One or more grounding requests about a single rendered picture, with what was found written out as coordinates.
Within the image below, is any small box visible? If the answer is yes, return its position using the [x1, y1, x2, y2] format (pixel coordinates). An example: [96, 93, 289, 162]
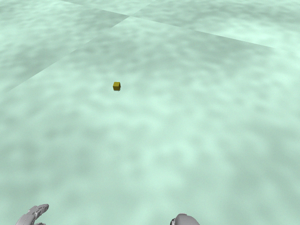
[113, 82, 120, 90]

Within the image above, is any left robot hand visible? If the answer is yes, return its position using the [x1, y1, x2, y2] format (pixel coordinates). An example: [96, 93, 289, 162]
[15, 204, 49, 225]

